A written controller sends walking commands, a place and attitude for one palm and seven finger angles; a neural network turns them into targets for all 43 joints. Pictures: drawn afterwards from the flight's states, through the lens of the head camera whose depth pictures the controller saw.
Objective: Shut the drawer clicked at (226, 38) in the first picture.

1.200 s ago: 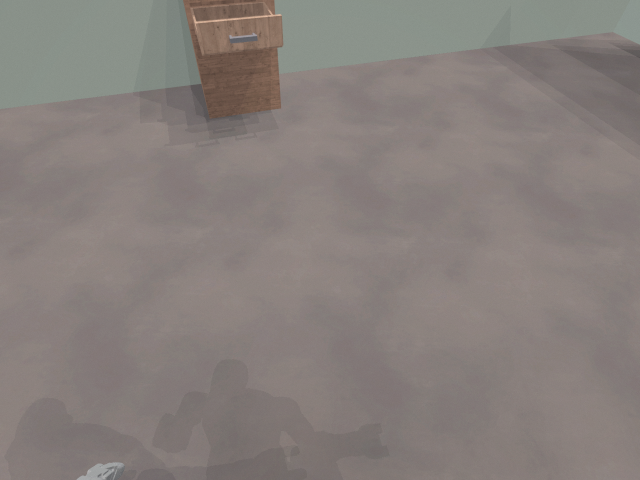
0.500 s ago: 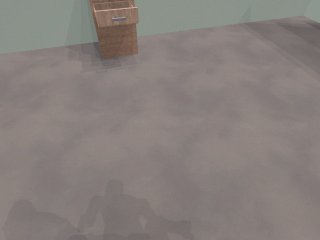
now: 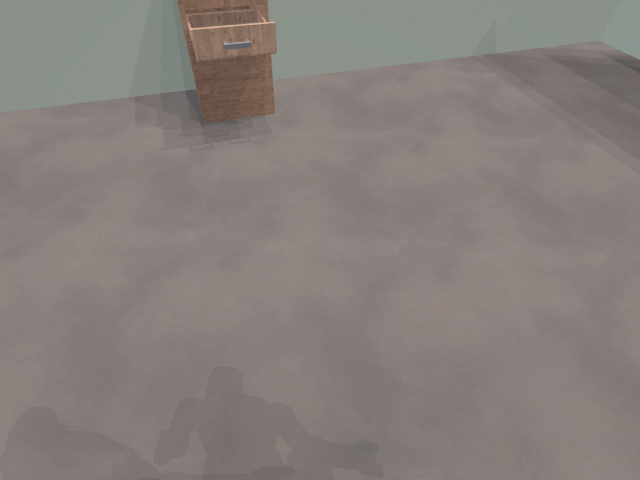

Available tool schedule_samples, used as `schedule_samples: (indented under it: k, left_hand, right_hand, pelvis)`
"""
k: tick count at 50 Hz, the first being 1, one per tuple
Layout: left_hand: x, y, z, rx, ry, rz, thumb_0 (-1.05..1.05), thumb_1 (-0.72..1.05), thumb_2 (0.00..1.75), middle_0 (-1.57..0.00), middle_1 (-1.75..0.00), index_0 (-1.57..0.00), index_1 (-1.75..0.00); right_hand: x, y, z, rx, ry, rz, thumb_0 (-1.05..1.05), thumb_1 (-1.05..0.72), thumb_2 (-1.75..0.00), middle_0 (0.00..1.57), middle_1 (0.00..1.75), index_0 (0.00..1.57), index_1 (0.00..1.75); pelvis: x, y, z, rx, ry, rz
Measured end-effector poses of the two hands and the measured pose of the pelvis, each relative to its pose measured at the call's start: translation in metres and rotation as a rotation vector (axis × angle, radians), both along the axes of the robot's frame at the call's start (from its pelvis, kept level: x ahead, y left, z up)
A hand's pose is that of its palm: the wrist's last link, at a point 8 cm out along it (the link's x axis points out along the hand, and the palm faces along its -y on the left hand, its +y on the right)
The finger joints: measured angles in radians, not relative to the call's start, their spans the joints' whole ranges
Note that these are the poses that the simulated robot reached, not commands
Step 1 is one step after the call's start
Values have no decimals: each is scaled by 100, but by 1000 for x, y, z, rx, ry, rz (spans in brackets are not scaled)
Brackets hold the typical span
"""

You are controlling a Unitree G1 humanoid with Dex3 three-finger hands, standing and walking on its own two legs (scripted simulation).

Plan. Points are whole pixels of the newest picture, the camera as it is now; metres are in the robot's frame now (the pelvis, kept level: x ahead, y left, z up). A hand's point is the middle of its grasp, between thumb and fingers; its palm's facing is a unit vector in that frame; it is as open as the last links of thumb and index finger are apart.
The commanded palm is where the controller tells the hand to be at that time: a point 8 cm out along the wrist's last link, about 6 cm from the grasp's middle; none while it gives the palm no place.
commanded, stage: look at it before walking up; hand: left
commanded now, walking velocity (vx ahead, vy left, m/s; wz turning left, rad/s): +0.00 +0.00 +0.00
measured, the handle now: (236, 43) +1.93 +0.49 -0.23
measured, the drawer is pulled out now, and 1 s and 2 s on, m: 0.26 0.26 0.26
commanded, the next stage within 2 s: walk to a spot facing it in 0.24 s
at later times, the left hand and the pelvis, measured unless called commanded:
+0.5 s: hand out of the picture +0.06 +0.23 -0.17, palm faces -0.02 -0.96 -0.29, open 7.4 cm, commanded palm none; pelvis +0.01 +0.00 +0.00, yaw +0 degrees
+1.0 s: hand (218, 404) +0.27 +0.18 -0.19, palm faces -0.04 -0.98 -0.21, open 7.3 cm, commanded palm none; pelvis +0.18 -0.01 -0.02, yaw +0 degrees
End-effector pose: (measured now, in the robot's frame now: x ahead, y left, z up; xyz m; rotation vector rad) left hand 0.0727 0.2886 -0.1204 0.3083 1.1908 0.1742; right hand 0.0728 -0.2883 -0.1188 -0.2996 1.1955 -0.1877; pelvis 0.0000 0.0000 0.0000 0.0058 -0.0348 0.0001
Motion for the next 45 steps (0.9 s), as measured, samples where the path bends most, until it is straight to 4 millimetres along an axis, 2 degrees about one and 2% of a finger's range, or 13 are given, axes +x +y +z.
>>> schedule_samples:
  k: [21,28,33,35,37,39,42,45]
  left_hand:
    - [-15,3,-4,4,50,22,0,90,90,-20,-30,-20,-30]
    - [-34,-20,-25,-80,109,67,0,90,90,-20,-30,-20,-30]
    - [-55,-31,-45,-153,201,132,0,90,90,-20,-30,-20,-30]
    - [-56,-34,-48,-169,263,129,0,90,90,-20,-30,-20,-30]
    - [-46,-36,-46,-176,297,113,0,90,90,-20,-30,-20,-30]
    - [-23,-38,-44,-181,289,101,0,90,90,-20,-30,-20,-30]
    - [26,-42,-39,-187,227,83,1,91,90,-20,-30,-19,-30]
    - [86,-43,-35,-164,150,58,1,92,90,-20,-30,-20,-30]
  right_hand:
    - [-4,6,-4,5,30,-2,1,-90,-90,20,30,20,30]
    - [-19,33,-23,66,102,-19,1,-91,-90,20,30,20,30]
    - [-26,63,-32,94,167,-52,1,-91,-90,20,30,20,30]
    - [-29,76,-33,106,165,-85,1,-91,-90,20,30,20,30]
    - [-38,88,-31,118,185,-125,1,-91,-90,20,30,20,30]
    - [-52,99,-27,136,239,-159,1,-91,-90,20,30,20,30]
    - [-71,112,-19,166,350,-201,0,-91,-90,20,30,20,30]
    - [-80,119,-14,195,456,-234,1,-90,-90,20,30,20,30]
  pelvis:
    - [4,3,0,0,4,0]
    - [27,6,-9,-14,18,9]
    - [55,20,-17,-19,21,19]
    - [67,25,-18,-9,22,-1]
    - [79,26,-16,-9,21,-4]
    - [90,25,-12,-10,21,-2]
    - [110,21,-9,-8,30,2]
    - [132,14,-9,-7,38,2]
